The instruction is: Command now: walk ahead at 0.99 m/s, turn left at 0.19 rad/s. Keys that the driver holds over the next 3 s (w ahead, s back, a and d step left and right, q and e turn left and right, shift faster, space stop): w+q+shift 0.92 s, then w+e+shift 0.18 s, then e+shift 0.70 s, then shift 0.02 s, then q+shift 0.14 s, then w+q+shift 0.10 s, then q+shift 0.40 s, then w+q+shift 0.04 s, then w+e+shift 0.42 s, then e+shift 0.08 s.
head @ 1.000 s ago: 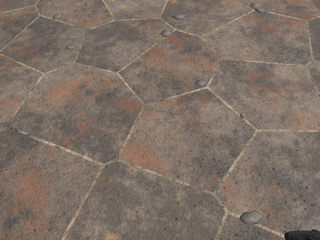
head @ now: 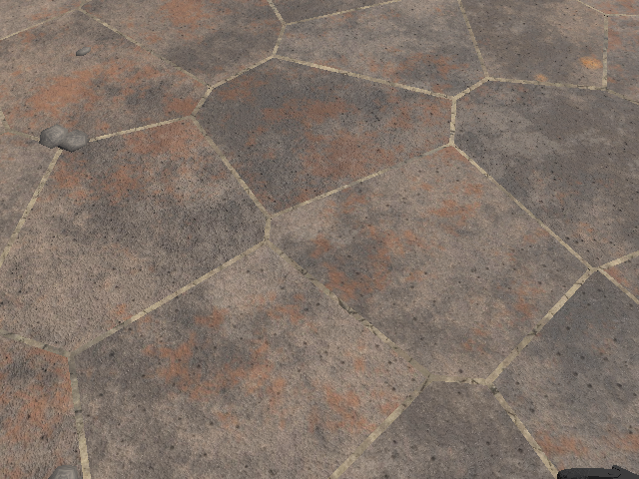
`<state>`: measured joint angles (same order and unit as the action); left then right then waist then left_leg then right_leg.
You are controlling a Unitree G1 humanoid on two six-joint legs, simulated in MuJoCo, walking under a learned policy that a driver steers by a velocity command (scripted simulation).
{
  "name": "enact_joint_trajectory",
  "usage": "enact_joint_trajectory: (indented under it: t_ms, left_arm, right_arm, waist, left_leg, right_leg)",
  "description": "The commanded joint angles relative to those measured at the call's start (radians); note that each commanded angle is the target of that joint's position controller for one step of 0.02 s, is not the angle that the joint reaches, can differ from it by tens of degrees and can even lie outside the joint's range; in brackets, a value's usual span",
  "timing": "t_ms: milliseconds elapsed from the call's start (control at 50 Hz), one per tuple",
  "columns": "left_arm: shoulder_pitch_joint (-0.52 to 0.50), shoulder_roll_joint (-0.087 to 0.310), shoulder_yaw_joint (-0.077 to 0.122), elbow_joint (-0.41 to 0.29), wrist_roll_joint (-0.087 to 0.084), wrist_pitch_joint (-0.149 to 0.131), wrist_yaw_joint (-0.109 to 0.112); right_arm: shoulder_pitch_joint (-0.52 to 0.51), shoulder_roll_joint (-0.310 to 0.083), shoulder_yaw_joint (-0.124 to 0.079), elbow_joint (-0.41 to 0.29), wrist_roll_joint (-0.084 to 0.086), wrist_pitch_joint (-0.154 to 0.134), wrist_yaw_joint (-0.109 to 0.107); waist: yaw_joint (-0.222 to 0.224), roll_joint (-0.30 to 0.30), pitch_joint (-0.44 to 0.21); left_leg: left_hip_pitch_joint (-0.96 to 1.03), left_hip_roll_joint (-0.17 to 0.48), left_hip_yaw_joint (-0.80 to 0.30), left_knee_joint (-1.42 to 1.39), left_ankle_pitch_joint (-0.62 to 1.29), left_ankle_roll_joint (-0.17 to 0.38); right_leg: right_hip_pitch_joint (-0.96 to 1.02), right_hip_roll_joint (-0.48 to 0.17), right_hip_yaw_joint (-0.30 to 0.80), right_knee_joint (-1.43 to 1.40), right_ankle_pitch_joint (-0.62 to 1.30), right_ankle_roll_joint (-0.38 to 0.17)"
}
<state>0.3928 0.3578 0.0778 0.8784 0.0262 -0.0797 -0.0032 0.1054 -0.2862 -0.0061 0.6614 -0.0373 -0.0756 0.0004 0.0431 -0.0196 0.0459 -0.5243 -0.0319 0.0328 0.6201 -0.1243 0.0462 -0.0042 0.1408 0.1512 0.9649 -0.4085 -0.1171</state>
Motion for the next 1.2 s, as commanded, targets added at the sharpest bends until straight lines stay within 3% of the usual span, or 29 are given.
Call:
enact_joint_trajectory:
  t_ms: [20,40,60,120,200,300,340,360,380,400,420,440,460,520,660,700,740,780,800,820,840,860,880,940,1020,1080,1140,1180,1200]
  left_arm:
    - [-0.060,0.029,-0.030,-0.137,0.004,-0.038,-0.005]
    - [-0.150,0.047,-0.035,-0.158,0.022,-0.040,-0.008]
    - [-0.221,0.041,-0.038,-0.188,0.038,-0.037,-0.011]
    - [-0.242,-0.010,-0.067,-0.246,0.063,-0.011,-0.026]
    - [-0.451,-0.028,-0.103,-0.341,0.031,-0.013,-0.048]
    - [-0.475,0.004,-0.092,-0.350,0.011,-0.016,-0.029]
    - [-0.314,0.051,-0.063,-0.303,0.015,-0.024,-0.006]
    - [-0.156,0.085,-0.043,-0.268,0.020,-0.029,0.011]
    - [0.060,0.166,-0.010,-0.249,0.040,-0.030,0.035]
    - [0.047,0.223,0.004,-0.246,0.053,-0.021,0.035]
    - [-0.031,0.162,0.010,-0.246,0.039,-0.008,0.034]
    - [-0.087,0.062,-0.012,-0.250,0.031,-0.011,0.029]
    - [-0.094,0.019,-0.022,-0.226,0.032,-0.015,0.022]
    - [-0.047,-0.020,-0.029,-0.146,0.010,-0.039,0.014]
    - [-0.094,0.021,-0.022,-0.089,-0.005,-0.066,0.007]
    - [-0.038,0.076,-0.012,-0.077,-0.005,-0.063,0.011]
    - [-0.019,0.148,0.006,-0.086,-0.002,-0.037,0.024]
    - [-0.085,0.179,0.015,-0.121,0.009,-0.003,0.029]
    - [-0.061,0.118,0.006,-0.113,0.024,0.003,0.013]
    - [0.027,0.004,-0.026,-0.204,0.024,-0.005,0.005]
    - [-0.071,0.077,-0.025,-0.281,0.013,-0.030,0.006]
    - [-0.147,0.088,-0.031,-0.294,0.014,-0.046,0.006]
    - [-0.155,0.085,-0.036,-0.283,0.016,-0.050,0.008]
    - [-0.087,0.054,-0.047,-0.254,0.049,0.009,0.007]
    - [-0.273,-0.041,-0.082,-0.316,0.023,0.020,-0.022]
    - [-0.359,-0.044,-0.081,-0.313,-0.015,0.015,-0.039]
    - [-0.377,-0.022,-0.068,-0.296,-0.002,0.007,-0.040]
    - [-0.261,0.012,-0.051,-0.252,0.007,-0.003,-0.039]
    - [-0.089,0.039,-0.036,-0.192,0.003,-0.006,-0.034]
  right_arm:
    - [0.266,-0.186,-0.092,0.050,0.008,0.008,0.017]
    - [0.265,-0.144,-0.086,0.066,0.016,0.007,0.025]
    - [0.298,-0.110,-0.074,0.095,0.015,0.006,0.024]
    - [0.363,-0.109,-0.069,0.160,0.027,-0.009,0.013]
    - [0.334,-0.142,-0.086,0.140,0.030,-0.014,0.007]
    - [0.386,-0.182,-0.107,0.152,0.053,-0.013,0.017]
    - [0.395,-0.214,-0.114,0.160,0.047,-0.008,0.013]
    - [0.364,-0.222,-0.118,0.151,0.047,-0.012,0.018]
    - [0.334,-0.137,-0.096,0.117,0.046,-0.025,0.016]
    - [0.408,-0.025,-0.063,0.060,0.086,-0.020,0.010]
    - [0.361,-0.083,-0.063,0.073,0.057,0.001,0.002]
    - [0.261,-0.109,-0.069,0.077,0.034,0.013,0.007]
    - [0.207,-0.097,-0.070,0.069,0.025,0.021,0.019]
    - [0.131,-0.037,-0.058,0.022,0.004,0.062,0.052]
    - [-0.109,-0.039,-0.022,-0.118,0.004,0.074,0.104]
    - [-0.123,-0.055,-0.022,-0.112,0.004,0.070,0.106]
    - [0.006,-0.102,-0.038,-0.073,0.006,0.064,0.094]
    - [0.387,-0.183,-0.084,0.043,0.005,0.058,0.064]
    - [0.396,-0.233,-0.111,0.074,0.016,0.064,0.035]
    - [0.272,-0.359,-0.131,0.025,0.000,0.086,0.022]
    - [0.326,-0.369,-0.144,-0.013,0.006,0.095,0.017]
    - [0.307,-0.327,-0.138,0.006,0.015,0.090,0.006]
    - [0.274,-0.274,-0.125,0.020,0.017,0.078,-0.001]
    - [0.199,-0.187,-0.088,0.026,0.022,0.032,-0.009]
    - [0.220,-0.148,-0.074,0.068,0.029,-0.023,0.012]
    - [0.291,-0.156,-0.073,0.101,0.046,-0.052,0.027]
    - [0.338,-0.185,-0.073,0.145,0.028,-0.048,0.010]
    - [0.339,-0.215,-0.077,0.154,0.004,-0.035,-0.015]
    - [0.306,-0.220,-0.080,0.147,-0.012,-0.023,-0.025]
  waist:
    - [-0.098,0.150,-0.183]
    - [-0.104,0.020,-0.134]
    - [-0.097,-0.022,-0.077]
    - [-0.034,0.058,-0.008]
    - [-0.057,0.073,0.069]
    - [-0.092,0.077,-0.006]
    - [-0.016,0.049,-0.132]
    - [0.069,0.043,-0.217]
    - [0.153,-0.050,-0.359]
    - [0.068,-0.322,-0.502]
    - [0.049,-0.218,-0.368]
    - [0.058,-0.088,-0.217]
    - [0.043,-0.018,-0.118]
    - [-0.013,-0.078,-0.019]
    - [-0.072,-0.024,0.074]
    - [-0.073,-0.019,0.054]
    - [-0.154,-0.069,-0.043]
    - [-0.330,-0.064,-0.224]
    - [-0.282,0.065,-0.195]
    - [-0.113,0.285,-0.237]
    - [-0.191,0.175,-0.389]
    - [-0.171,0.063,-0.240]
    - [-0.112,-0.027,-0.099]
    - [0.014,-0.073,-0.011]
    - [-0.028,-0.005,0.064]
    - [-0.098,0.014,0.060]
    - [-0.109,0.013,0.059]
    - [-0.054,0.073,-0.042]
    - [0.024,0.093,-0.119]
  left_leg:
    - [0.748,0.316,-0.825,-0.363,-0.469,0.270]
    - [0.633,0.278,-0.713,-0.359,-0.364,0.250]
    - [0.532,0.223,-0.615,-0.364,-0.269,0.222]
    - [0.396,0.158,-0.531,-0.408,-0.170,0.238]
    - [0.156,0.098,-0.423,-0.523,-0.069,0.219]
    - [0.276,0.109,-0.409,-0.419,0.293,0.138]
    - [0.339,0.074,-0.369,-0.132,0.554,0.097]
    - [0.232,0.034,-0.349,0.098,0.490,0.077]
    - [0.094,-0.011,-0.278,0.408,0.183,0.074]
    - [-0.152,-0.088,-0.176,0.703,-0.358,0.051]
    - [-0.289,0.009,-0.135,0.786,-0.267,0.065]
    - [-0.313,0.051,-0.118,0.760,-0.196,0.065]
    - [-0.293,0.080,-0.113,0.718,-0.170,0.059]
    - [-0.286,0.136,-0.107,0.671,-0.174,0.046]
    - [-0.133,0.102,0.062,0.270,0.143,0.070]
    - [0.005,0.023,0.148,0.166,0.154,0.105]
    - [0.163,-0.049,0.171,0.145,0.067,0.137]
    - [0.605,-0.085,0.083,0.089,-0.005,0.201]
    - [0.761,-0.029,-0.039,0.043,-0.092,0.226]
    - [0.921,0.206,-0.528,-0.021,0.011,0.350]
    - [1.003,0.281,-0.808,-0.238,-0.211,0.446]
    - [0.869,0.284,-0.821,-0.349,-0.286,0.405]
    - [0.680,0.251,-0.742,-0.374,-0.224,0.364]
    - [0.319,0.148,-0.511,-0.388,-0.021,0.328]
    - [0.156,0.044,-0.262,-0.485,0.153,0.245]
    - [0.267,0.078,-0.196,-0.584,0.263,0.181]
    - [0.547,0.117,-0.102,-0.509,0.656,0.121]
    - [0.661,0.144,-0.060,-0.301,1.031,0.066]
    - [0.660,0.142,-0.037,-0.099,1.104,0.038]
  right_leg:
    - [-0.743,-0.092,-0.013,0.512,0.115,0.018]
    - [-0.707,-0.123,-0.030,0.436,0.145,0.023]
    - [-0.682,-0.146,-0.040,0.361,0.142,0.032]
    - [-0.682,-0.188,-0.059,0.197,0.068,0.083]
    - [-0.532,-0.194,-0.135,-0.197,0.278,0.143]
    - [-0.299,-0.138,-0.150,-0.416,0.447,0.130]
    - [-0.097,-0.094,-0.165,-0.460,0.311,0.103]
    - [0.115,-0.157,-0.120,-0.441,0.258,0.084]
    - [0.329,-0.395,0.116,-0.467,-0.098,0.045]
    - [0.489,-0.653,0.647,-0.649,-0.366,-0.059]
    - [0.371,-0.618,0.683,-0.701,-0.467,-0.081]
    - [0.243,-0.558,0.492,-0.688,-0.324,-0.061]
    - [0.123,-0.516,0.338,-0.701,-0.104,-0.048]
    - [-0.012,-0.448,0.076,-0.743,0.204,0.001]
    - [-0.149,-0.331,-0.372,-0.866,0.626,0.074]
    - [-0.091,-0.333,-0.418,-0.791,1.033,0.086]
    - [-0.006,-0.365,-0.417,-0.556,1.393,0.095]
    - [-0.151,-0.393,-0.381,-0.038,1.351,0.082]
    - [-0.384,-0.253,-0.370,0.329,0.470,0.102]
    - [-0.739,-0.129,-0.307,0.716,-0.128,0.154]
    - [-0.876,-0.130,-0.094,0.746,-0.049,0.148]
    - [-0.916,-0.184,-0.064,0.641,0.021,0.140]
    - [-0.867,-0.224,-0.073,0.520,0.061,0.142]
    - [-0.660,-0.287,-0.079,0.311,-0.010,0.177]
    - [-0.546,-0.313,-0.166,-0.096,0.340,0.150]
    - [-0.451,-0.271,-0.213,-0.309,0.645,0.074]
    - [-0.502,-0.185,-0.260,-0.426,0.597,0.019]
    - [-0.398,-0.080,-0.275,-0.428,0.480,-0.003]
    - [-0.260,-0.041,-0.266,-0.427,0.463,-0.012]
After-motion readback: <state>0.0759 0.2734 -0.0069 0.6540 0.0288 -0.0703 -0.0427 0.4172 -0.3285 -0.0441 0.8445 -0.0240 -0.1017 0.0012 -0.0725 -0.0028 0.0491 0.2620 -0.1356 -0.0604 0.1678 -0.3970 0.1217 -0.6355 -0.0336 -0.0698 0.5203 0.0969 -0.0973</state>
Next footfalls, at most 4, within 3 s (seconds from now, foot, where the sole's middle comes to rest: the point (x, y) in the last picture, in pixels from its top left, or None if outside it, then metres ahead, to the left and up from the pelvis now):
0.38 right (381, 428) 0.56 -0.07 -0.75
0.80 left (223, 303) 0.84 0.30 -0.75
1.22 right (167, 172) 1.27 0.52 -0.75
1.76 left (99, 157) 1.33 0.73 -0.75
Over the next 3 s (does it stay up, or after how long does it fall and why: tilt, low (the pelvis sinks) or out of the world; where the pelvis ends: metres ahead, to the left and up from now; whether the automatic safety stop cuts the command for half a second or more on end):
stays up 1.56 0.80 0.01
